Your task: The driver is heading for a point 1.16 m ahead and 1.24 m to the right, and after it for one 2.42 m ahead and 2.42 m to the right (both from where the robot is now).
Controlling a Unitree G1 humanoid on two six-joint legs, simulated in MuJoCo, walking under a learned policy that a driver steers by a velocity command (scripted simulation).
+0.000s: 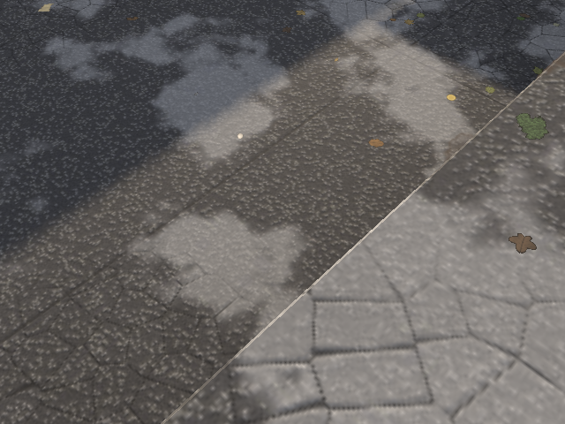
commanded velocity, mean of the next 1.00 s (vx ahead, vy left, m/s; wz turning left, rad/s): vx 0.50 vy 0.00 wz -0.59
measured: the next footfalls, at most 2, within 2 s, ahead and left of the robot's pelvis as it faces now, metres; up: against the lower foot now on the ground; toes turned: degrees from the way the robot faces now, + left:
left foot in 0.28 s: +0.34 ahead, +0.12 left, +0.00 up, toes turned -15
right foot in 0.80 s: +0.44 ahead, -0.23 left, +0.00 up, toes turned -32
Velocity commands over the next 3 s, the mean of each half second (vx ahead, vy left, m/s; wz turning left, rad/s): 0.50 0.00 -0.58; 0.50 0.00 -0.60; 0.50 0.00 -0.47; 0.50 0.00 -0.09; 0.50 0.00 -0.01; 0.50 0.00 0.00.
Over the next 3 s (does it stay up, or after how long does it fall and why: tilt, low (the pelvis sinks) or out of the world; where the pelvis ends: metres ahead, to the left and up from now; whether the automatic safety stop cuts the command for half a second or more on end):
stays up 1.08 -1.03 0.01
